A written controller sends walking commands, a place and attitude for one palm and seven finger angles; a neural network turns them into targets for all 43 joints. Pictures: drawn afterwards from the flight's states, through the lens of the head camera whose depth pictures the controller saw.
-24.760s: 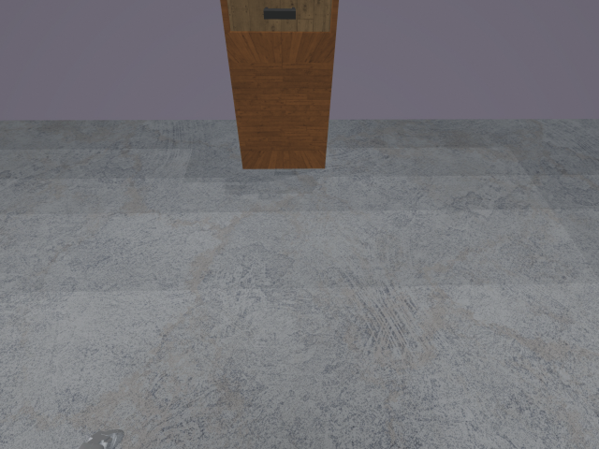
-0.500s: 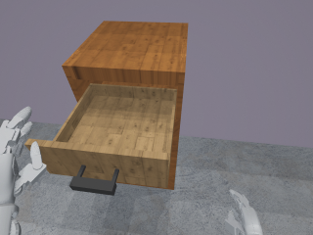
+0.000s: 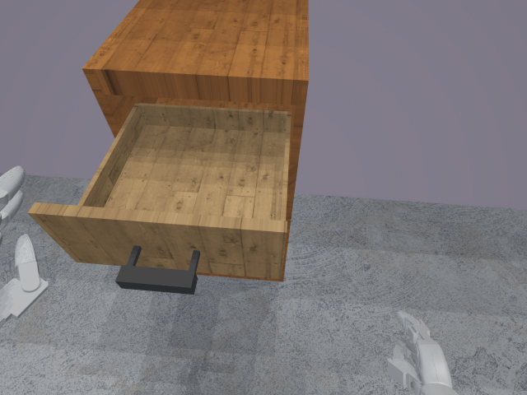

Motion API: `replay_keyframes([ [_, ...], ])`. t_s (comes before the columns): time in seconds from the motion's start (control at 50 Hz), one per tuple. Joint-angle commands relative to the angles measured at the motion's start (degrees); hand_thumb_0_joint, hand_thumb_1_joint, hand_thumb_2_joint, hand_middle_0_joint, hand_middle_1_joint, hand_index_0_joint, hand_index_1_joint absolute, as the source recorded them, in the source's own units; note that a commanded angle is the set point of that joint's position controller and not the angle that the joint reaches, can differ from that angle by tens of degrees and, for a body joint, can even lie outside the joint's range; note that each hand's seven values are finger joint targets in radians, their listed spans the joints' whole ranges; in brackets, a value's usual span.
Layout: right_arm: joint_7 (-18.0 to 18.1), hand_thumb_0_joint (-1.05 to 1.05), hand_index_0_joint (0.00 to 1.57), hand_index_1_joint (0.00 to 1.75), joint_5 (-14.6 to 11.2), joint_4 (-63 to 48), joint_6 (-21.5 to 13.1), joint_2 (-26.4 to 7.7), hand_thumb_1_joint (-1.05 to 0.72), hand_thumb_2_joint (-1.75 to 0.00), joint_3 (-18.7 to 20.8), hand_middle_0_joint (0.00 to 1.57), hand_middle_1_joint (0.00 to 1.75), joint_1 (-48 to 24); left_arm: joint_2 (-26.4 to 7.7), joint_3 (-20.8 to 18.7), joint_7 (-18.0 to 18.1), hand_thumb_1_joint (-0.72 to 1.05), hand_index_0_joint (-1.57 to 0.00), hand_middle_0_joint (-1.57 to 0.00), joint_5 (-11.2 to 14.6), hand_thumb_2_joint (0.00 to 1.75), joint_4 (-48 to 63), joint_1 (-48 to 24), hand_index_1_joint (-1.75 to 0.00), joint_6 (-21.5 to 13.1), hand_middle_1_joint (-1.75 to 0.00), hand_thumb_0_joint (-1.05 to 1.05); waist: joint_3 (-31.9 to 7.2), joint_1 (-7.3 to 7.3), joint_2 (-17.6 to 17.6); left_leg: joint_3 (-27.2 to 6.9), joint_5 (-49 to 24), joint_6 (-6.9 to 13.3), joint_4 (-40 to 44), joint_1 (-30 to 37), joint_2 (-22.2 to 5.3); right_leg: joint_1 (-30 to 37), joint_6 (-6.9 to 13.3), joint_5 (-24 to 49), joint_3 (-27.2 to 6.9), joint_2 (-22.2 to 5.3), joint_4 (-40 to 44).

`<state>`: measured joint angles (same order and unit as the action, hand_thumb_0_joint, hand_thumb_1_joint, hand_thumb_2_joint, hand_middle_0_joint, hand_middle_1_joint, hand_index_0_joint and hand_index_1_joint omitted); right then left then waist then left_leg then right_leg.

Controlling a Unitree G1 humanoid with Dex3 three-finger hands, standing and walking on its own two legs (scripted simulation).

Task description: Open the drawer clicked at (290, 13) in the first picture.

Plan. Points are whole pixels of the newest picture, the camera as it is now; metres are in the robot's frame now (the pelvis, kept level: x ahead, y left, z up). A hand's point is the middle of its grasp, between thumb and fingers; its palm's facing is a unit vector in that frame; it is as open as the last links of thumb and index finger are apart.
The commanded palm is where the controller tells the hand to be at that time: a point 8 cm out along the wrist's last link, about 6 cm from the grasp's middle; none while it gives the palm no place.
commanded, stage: step back with the hand held close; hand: left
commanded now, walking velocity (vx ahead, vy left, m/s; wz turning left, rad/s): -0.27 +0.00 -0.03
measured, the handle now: (161, 266) +0.30 +0.19 +0.00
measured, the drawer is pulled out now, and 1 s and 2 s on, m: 0.30 0.30 0.30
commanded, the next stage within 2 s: stop stepping back and stand still in 0.86 s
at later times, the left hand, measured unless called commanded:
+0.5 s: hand (10, 333) +0.15 +0.24 +0.18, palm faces +0.39 -0.79 -0.47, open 7.4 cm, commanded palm +0.08 +0.28 +0.19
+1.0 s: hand out of the picture +0.02 +0.23 +0.19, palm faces +0.30 -0.87 -0.40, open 7.4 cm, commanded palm -0.04 +0.28 +0.19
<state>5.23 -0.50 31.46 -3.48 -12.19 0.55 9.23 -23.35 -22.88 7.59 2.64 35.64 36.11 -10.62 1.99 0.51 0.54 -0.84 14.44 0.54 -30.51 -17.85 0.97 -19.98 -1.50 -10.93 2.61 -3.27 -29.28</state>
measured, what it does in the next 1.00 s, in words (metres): walks backwards: right foot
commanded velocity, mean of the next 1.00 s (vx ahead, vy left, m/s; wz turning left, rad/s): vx -0.32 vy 0.00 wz -0.02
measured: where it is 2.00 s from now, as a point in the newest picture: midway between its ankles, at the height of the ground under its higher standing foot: outside the picture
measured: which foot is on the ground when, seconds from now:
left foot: down 0.00-1.00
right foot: down 0.00-0.30, up 0.32-0.42, down 0.44-0.68, up 0.70-1.00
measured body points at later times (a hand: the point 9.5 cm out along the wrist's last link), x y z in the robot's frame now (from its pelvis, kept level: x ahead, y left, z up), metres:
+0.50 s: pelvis -0.05 +0.00 -0.01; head -0.02 +0.02 +0.44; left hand +0.12 +0.28 +0.20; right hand +0.13 -0.23 -0.08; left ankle +0.02 +0.11 -0.73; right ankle -0.05 -0.13 -0.74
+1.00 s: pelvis -0.19 +0.01 +0.00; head -0.15 +0.05 +0.45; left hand +0.00 +0.27 +0.21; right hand +0.02 -0.20 -0.05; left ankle -0.04 +0.11 -0.73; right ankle -0.26 -0.12 -0.68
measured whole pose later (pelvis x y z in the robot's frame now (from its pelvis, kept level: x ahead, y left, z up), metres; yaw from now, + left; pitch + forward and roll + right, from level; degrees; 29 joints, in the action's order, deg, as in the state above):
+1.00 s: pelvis -0.19 +0.01 +0.00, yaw -3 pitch +2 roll -4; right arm 1.7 0.8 34.0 -10.0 -8.0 -2.8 6.6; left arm -25.3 -22.7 7.3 3.6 41.5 32.1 -11.6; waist 1.5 1.2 -1.7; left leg 0.7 -0.5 1.3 -23.7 -26.6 -3.9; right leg -19.6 -0.8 -30.0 1.9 2.2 -51.3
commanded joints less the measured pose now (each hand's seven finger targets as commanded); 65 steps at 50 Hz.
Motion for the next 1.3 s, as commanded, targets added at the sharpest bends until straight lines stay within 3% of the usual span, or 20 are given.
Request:
replay_keyframes([
  [0.0,0.2,0.0,0.2,0.3,0.1,-9.4,-3.8,-7.4,-0.9,-0.9,2.6,0.2,0.3,-4.8,-6.9,-6.0,1.4,0.9,-0.2,-0.2,-0.2,0.9,10.8,-0.3,-0.3,-3.8,-0.3,0.0,-9.0,-0.12,2.2,-4.9,-4.8,2.1,7.3,-8.0,-6.9,10.8,1.7,5.1,-2.8,-1.5,-1.0],
  [0.2,0.5,0.0,0.2,0.3,0.4,-7.4,-4.6,-6.7,-0.9,-0.9,2.0,0.2,0.3,-3.4,-8.0,-5.8,3.4,0.9,-0.2,-0.2,-0.5,0.9,12.8,-3.5,-0.3,-4.7,-0.3,0.0,-7.3,-0.94,-4.4,-1.1,9.7,0.4,-3.4,0.4,-1.7,-6.3,4.9,-16.2,-8.4,-7.8,11.6],
  [0.32,0.8,0.0,0.2,0.3,1.0,-9.0,-5.9,-7.0,-0.9,-0.9,2.0,0.2,0.3,-4.4,-7.9,-7.3,3.8,0.9,-0.2,-0.2,-2.3,0.9,14.0,-3.5,-0.3,-5.9,-0.3,0.0,-6.4,-0.35,13.2,-16.5,15.5,6.0,18.3,-21.6,-15.5,11.8,0.7,-9.2,-1.5,4.1,-16.9],
  [0.38,-0.4,0.0,0.2,0.3,0.7,-8.2,-7.3,-7.2,-0.9,-0.9,2.4,0.2,0.3,-3.5,-7.6,-6.8,2.6,0.9,-0.2,-0.2,-1.3,0.9,13.8,-0.7,-0.3,-6.2,-0.3,0.0,-9.8,0.29,6.5,-9.8,-11.0,4.4,5.8,-9.4,-11.9,7.7,1.6,-1.3,-3.3,2.0,-7.2],
  [0.48,-1.3,0.0,0.2,0.3,0.3,-5.9,-7.4,-6.8,-0.9,-0.9,1.7,0.2,0.3,-3.1,-8.2,-5.7,1.4,0.9,-0.2,-0.2,-0.3,0.9,12.5,-2.6,-0.3,-7.4,-0.3,0.0,-14.2,-0.95,0.9,-2.0,-20.1,0.0,-3.3,-0.6,-5.7,7.0,5.4,27.4,-9.9,-6.4,2.2],
  [0.52,-1.0,0.0,0.2,0.3,-0.6,-6.0,-7.4,-6.5,-0.9,-0.9,2.6,0.2,0.3,-3.9,-9.7,-7.1,1.3,0.9,-0.2,-0.2,0.3,0.9,12.7,-1.7,-0.3,-6.8,-0.3,0.0,-19.0,-0.63,-6.3,0.0,-15.4,-1.1,-9.8,3.3,-2.8,6.5,7.2,29.8,-11.2,-9.7,3.6],
  [0.58,-1.1,0.0,0.2,0.3,-0.6,-6.1,-5.5,-5.0,-0.9,-0.9,2.4,0.2,0.3,-5.5,-10.0,-8.2,1.3,0.9,-0.2,-0.2,0.6,0.9,13.1,0.5,-0.3,-6.3,-0.3,0.0,-12.8,-0.31,-10.9,0.0,6.2,-1.1,-14.1,0.6,0.1,-0.9,9.5,13.5,-11.9,-14.0,9.8],
  [0.64,-0.4,0.0,0.2,0.3,-0.2,-6.4,-4.7,-5.4,-0.9,-0.9,1.8,0.2,0.3,-6.6,-9.8,-8.6,1.2,0.9,-0.2,-0.2,0.4,0.9,13.8,1.2,-0.3,-5.2,-0.3,0.0,-8.3,-0.94,-3.5,-3.4,-8.8,0.4,6.4,1.3,-4.5,-2.1,4.8,8.8,-5.4,-5.3,1.4],
  [0.68,-0.4,0.0,0.2,0.3,0.9,-7.2,-5.2,-6.1,-0.9,-0.9,2.6,0.2,0.3,-5.9,-9.5,-7.8,1.2,0.9,-0.2,-0.2,0.1,0.9,16.0,-0.1,-0.3,-6.2,-0.3,0.0,-11.5,-0.55,11.8,-16.8,-37.5,5.1,11.5,2.6,-19.0,-2.2,1.0,-11.3,-1.4,3.8,-17.6],
  [0.7,-0.7,0.0,0.2,0.3,2.2,-6.3,-5.9,-5.7,-0.9,-0.9,2.7,0.2,0.3,-4.3,-10.0,-8.0,0.9,0.9,-0.2,-0.2,0.0,0.9,15.6,1.0,-0.3,-6.7,-0.3,0.0,-13.7,-0.81,13.8,-17.2,-35.7,6.0,12.7,1.8,-21.1,-2.7,1.2,-22.1,-4.1,4.9,-29.5],
  [0.78,-2.1,0.0,0.2,0.3,1.2,-3.8,-8.4,-6.6,-0.9,-0.9,3.0,0.2,0.3,-2.0,-6.1,-4.1,1.3,0.9,-0.2,-0.2,0.2,0.9,17.3,-1.3,-0.3,-5.9,-0.3,0.0,-14.8,-0.46,9.3,-8.4,-41.5,7.3,7.3,11.7,-18.1,-9.3,0.3,-17.9,-4.5,4.9,-33.1],
  [0.92,-2.5,0.0,0.2,0.3,1.0,-4.2,-9.3,-7.0,-0.9,-0.9,1.6,0.2,0.3,-4.8,-10.1,-6.4,0.8,0.9,-0.2,-0.2,1.1,0.9,17.2,-3.9,-0.3,-4.4,-0.3,0.0,-11.7,-0.51,12.3,-10.1,-0.7,6.2,17.6,1.8,-15.9,-0.4,0.5,-19.3,0.2,6.1,-23.6],
  [1.0,-3.0,0.0,0.2,0.3,0.4,-6.1,-7.4,-6.2,-0.9,-0.9,0.8,0.2,0.3,-4.8,-10.6,-8.5,0.6,0.9,-0.2,-0.2,2.0,0.9,15.9,0.0,-0.3,-3.6,-0.3,0.0,-11.1,0.68,15.1,-2.7,18.9,0.0,17.4,-8.6,-9.0,15.4,3.9,-18.1,5.8,7.5,0.9],
  [1.02,-3.1,0.0,0.2,0.3,-0.1,-6.3,-6.4,-6.1,-0.9,-0.9,1.2,0.2,0.3,-3.2,-12.1,-9.3,0.5,0.9,-0.2,-0.2,1.5,0.9,16.3,1.3,-0.3,-3.2,-0.3,0.0,-11.5,0.15,11.3,3.7,19.1,-2.5,7.0,-6.3,-2.9,13.6,5.8,-16.1,3.4,3.8,10.1],
  [1.06,-2.6,0.0,0.2,0.3,-0.7,-6.4,-4.4,-5.3,-0.9,-0.9,1.3,0.2,0.3,-4.2,-14.5,-10.1,0.3,0.9,-0.2,-0.2,2.6,0.9,19.5,-0.6,-0.3,-3.9,-0.3,0.0,-8.7,-0.36,-11.5,3.8,12.3,-3.4,-37.9,-2.7,3.6,-6.6,13.5,-5.1,-14.3,-18.2,22.5],
  [1.08,-2.2,0.0,0.2,0.3,-0.4,-6.3,-4.0,-5.1,-0.9,-0.9,0.5,0.2,0.3,-4.4,-17.1,-12.7,1.2,0.9,-0.2,-0.2,2.7,0.9,20.6,-3.0,-0.3,-4.4,-0.3,0.0,-8.4,-1.28,-9.7,1.3,12.1,-3.3,-48.7,-14.0,3.9,-2.6,14.6,6.0,-15.6,-21.0,20.7],
  [1.1,-1.9,0.0,0.2,0.3,-1.4,-4.6,-4.2,-4.3,-0.9,-0.9,1.3,0.2,0.3,-2.7,-12.9,-11.1,0.2,0.9,-0.2,-0.2,2.6,0.9,16.0,-3.8,-0.3,-3.4,-0.3,0.0,-8.8,-1.53,-13.3,-2.7,7.2,-2.7,-52.4,-13.3,1.1,-6.1,12.3,-7.3,-11.8,-18.4,18.9],
  [1.18,-0.5,0.0,0.2,0.3,-0.2,-4.7,-3.2,-4.7,-0.9,-0.9,1.0,0.2,0.3,-5.4,-7.0,-6.0,0.8,0.9,-0.2,-0.2,0.3,0.9,6.8,-0.3,-0.3,-2.8,-0.3,0.0,0.1,-2.28,-4.4,-1.0,8.9,0.1,-20.3,-10.9,-5.3,-1.8,9.2,-6.0,-7.5,-12.7,16.3],
  [1.24,0.3,0.0,0.2,0.3,0.2,-2.7,-5.9,-5.7,-0.9,-0.9,0.5,0.2,0.3,-2.3,-6.3,-3.6,2.1,0.9,-0.2,-0.2,-1.3,0.9,4.8,-3.6,-0.3,-3.3,-0.3,0.0,-3.4,-1.78,-4.7,5.8,7.4,1.8,5.7,0.2,-2.1,5.6,7.5,-7.7,-6.4,-9.5,11.9],
  [1.28,1.0,0.0,0.2,0.3,0.7,-3.9,-7.5,-7.7,-0.9,-0.9,1.7,0.2,0.3,0.0,-6.5,-2.4,3.0,0.9,-0.2,-0.2,-1.2,0.9,9.1,-5.8,-0.3,-3.9,-0.3,0.0,-7.1,-1.69,3.2,0.3,5.8,3.8,15.8,6.5,-6.0,8.2,4.5,-5.6,-4.4,-4.4,1.0],
])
